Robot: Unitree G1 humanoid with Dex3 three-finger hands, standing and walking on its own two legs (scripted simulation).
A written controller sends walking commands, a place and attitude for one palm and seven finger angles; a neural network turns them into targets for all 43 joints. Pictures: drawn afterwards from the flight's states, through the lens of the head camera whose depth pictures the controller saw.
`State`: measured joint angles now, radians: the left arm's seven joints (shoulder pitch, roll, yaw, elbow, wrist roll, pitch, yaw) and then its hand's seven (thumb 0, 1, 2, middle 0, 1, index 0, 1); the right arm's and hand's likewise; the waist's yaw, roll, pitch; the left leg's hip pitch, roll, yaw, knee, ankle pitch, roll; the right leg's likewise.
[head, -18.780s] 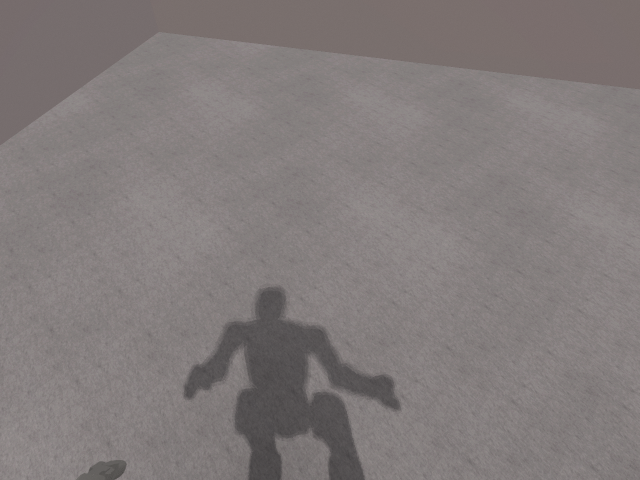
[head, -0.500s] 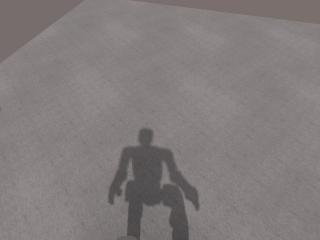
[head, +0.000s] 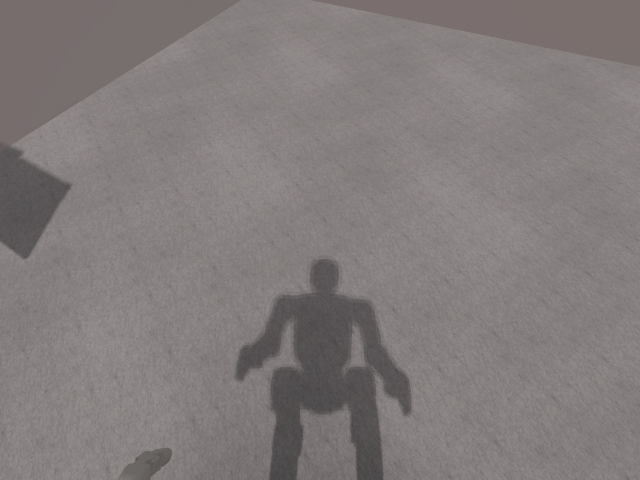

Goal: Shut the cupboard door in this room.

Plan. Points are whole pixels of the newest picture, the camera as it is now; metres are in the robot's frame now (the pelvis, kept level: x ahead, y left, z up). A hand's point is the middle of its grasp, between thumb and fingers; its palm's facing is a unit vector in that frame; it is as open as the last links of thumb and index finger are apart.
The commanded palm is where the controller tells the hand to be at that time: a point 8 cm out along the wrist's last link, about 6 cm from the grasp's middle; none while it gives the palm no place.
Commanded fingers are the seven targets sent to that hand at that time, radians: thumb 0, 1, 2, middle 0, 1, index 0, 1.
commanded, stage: turn or walk to find it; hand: left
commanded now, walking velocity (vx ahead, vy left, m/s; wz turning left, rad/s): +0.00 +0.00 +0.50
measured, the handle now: out of the picture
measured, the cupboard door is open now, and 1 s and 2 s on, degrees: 85 85 85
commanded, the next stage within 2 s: none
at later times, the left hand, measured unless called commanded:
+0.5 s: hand out of the picture -0.05 +0.21 -0.18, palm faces +0.31 -0.92 -0.25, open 7.4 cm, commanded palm none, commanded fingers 0.00 0.90 0.90 -0.20 -0.30 -0.20 -0.30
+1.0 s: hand out of the picture -0.01 +0.22 -0.15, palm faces +0.47 -0.83 -0.29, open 7.4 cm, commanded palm none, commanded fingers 0.00 0.90 0.90 -0.20 -0.30 -0.20 -0.30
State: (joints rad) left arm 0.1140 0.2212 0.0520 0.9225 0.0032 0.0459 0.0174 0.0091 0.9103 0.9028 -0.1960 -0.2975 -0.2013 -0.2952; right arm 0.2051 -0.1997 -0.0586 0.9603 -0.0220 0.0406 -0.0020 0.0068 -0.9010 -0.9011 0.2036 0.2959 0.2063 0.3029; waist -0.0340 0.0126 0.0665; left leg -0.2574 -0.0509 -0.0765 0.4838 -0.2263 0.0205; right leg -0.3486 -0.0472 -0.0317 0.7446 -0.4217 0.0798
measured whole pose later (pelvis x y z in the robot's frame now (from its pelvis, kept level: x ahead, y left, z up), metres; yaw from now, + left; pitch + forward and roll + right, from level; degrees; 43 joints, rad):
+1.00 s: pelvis -0.03 -0.02 -0.01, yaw +30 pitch +0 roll +1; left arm 0.12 0.20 0.04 0.88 0.01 0.01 0.01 0.01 0.91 0.90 -0.20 -0.30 -0.20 -0.30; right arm 0.22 -0.23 -0.07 0.95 -0.01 0.06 0.00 0.01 -0.90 -0.90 0.20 0.30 0.21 0.30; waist -0.03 0.06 0.07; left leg -0.34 -0.05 -0.13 0.65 -0.34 -0.02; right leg -0.29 -0.03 -0.07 0.58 -0.27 0.01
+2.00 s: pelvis +0.14 +0.23 -0.01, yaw +51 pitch -1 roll +2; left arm 0.07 0.19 0.05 0.96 0.02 -0.01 -0.03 0.01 0.91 0.90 -0.19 -0.30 -0.20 -0.29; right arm 0.40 -0.18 -0.06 1.11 -0.02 -0.06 -0.02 0.00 -0.92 -0.90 0.20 0.30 0.20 0.30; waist -0.05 -0.02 0.05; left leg 0.06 -0.03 0.09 0.33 -0.37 0.02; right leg -0.53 -0.13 -0.10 0.70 -0.18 0.04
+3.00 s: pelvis +0.31 +0.44 +0.00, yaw +55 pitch -1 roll +1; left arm 0.29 0.17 0.05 1.05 0.03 -0.03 0.01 0.01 0.92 0.90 -0.19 -0.30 -0.20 -0.30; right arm 0.30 -0.20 -0.07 1.10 -0.02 0.01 -0.01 -0.01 -0.92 -0.90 0.20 0.30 0.20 0.30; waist 0.01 0.03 -0.03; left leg -0.30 0.01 0.13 0.62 -0.37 0.03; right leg -0.21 -0.07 -0.14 0.54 -0.30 -0.01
